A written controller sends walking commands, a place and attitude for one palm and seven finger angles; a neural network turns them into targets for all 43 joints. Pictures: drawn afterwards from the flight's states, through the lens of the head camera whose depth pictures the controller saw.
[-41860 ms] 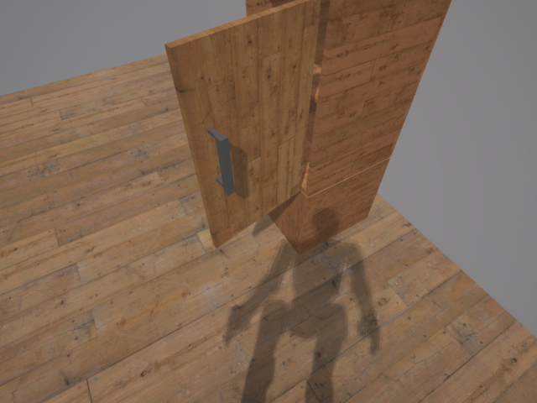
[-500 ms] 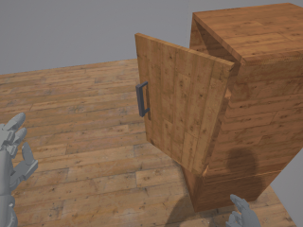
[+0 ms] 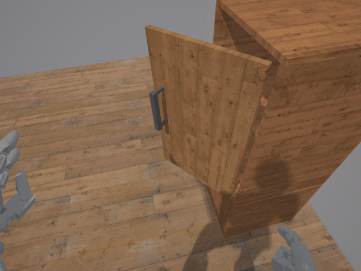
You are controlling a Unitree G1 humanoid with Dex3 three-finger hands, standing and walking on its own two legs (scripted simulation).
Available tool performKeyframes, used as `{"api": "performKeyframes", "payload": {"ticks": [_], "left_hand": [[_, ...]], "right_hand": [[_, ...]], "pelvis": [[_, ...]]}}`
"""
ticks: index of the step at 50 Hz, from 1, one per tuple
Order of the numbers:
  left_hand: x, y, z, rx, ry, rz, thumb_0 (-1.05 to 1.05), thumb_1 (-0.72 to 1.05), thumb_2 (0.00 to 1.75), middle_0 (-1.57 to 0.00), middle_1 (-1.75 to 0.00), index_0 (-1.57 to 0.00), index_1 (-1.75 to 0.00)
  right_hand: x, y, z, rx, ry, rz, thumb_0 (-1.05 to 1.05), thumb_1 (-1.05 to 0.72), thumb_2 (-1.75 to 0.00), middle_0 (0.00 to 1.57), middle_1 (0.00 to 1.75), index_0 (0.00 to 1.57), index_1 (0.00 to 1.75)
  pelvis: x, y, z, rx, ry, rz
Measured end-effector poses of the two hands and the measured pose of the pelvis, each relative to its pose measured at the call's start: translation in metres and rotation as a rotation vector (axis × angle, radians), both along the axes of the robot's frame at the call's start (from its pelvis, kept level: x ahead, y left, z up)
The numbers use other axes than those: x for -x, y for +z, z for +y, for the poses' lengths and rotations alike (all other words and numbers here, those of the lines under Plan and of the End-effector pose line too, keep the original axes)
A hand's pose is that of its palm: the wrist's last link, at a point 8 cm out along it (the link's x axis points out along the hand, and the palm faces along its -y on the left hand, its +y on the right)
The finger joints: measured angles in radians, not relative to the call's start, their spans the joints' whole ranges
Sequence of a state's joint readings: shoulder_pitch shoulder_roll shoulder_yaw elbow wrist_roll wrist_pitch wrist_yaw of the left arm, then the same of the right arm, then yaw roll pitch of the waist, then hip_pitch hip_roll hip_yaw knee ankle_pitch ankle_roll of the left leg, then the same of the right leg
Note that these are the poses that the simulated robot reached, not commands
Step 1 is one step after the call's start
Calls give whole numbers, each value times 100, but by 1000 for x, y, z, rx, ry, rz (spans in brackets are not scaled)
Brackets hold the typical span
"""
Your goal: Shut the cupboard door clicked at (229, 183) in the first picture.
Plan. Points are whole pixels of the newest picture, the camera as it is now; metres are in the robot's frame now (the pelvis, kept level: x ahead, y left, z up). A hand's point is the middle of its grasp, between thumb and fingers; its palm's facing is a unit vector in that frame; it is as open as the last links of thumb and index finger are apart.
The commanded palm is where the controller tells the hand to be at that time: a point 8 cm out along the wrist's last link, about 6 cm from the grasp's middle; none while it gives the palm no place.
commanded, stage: step back with the hand held close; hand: left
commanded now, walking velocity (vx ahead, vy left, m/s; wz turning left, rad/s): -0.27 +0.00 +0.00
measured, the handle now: (159, 109) +0.61 +0.12 -0.01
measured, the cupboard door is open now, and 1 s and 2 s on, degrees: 38 38 38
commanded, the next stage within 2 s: stop stepping back and stand still in 1.22 s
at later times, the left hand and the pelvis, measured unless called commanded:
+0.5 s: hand out of the picture +0.12 +0.29 +0.15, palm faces +0.46 -0.77 -0.45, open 7.4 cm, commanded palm +0.06 +0.32 +0.17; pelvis -0.07 +0.02 -0.02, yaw +1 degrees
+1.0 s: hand out of the picture +0.05 +0.31 +0.17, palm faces +0.50 -0.74 -0.45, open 7.4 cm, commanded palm -0.01 +0.33 +0.17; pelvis -0.13 +0.02 -0.01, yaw +3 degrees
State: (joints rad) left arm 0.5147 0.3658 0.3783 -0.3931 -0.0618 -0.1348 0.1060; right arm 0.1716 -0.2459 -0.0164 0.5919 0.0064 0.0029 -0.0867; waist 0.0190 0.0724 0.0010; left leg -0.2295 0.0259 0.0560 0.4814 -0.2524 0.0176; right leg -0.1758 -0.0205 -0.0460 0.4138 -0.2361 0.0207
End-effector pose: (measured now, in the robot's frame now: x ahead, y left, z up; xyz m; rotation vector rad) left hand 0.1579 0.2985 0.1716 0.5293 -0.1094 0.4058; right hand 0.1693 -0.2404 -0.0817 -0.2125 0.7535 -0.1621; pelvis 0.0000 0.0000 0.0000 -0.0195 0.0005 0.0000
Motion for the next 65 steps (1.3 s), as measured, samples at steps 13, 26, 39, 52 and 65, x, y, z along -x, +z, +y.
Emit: {"api": "performKeyframes", "payload": {"ticks": [13,26,39,52,65], "left_hand": [[26,4,21,-58,-61,-36,2,89,89,-21,-30,-21,-30],[83,-4,26,-55,-10,-164,2,89,89,-21,-30,-21,-30],[118,3,24,-79,-18,-227,1,89,89,-21,-30,-21,-30],[157,15,38,-107,-29,-241,2,89,89,-21,-30,-21,-30],[186,19,13,-98,-194,-216,2,89,89,-22,-30,-21,-30]], "right_hand": [[38,11,16,34,-37,-12,1,-91,-90,20,30,21,30],[88,-5,27,52,29,-5,2,-90,-90,20,30,21,30],[115,-11,22,61,52,17,2,-90,-90,20,30,21,30],[141,1,44,34,65,-36,2,-90,-90,20,30,21,30],[206,12,26,42,-37,-66,1,-90,-90,21,30,21,30]], "pelvis": [[36,-6,19,-2,-16,6],[77,-20,18,23,20,-13],[108,-23,18,11,50,-6],[141,-16,20,51,11,57],[197,-15,16,49,5,16]]}}
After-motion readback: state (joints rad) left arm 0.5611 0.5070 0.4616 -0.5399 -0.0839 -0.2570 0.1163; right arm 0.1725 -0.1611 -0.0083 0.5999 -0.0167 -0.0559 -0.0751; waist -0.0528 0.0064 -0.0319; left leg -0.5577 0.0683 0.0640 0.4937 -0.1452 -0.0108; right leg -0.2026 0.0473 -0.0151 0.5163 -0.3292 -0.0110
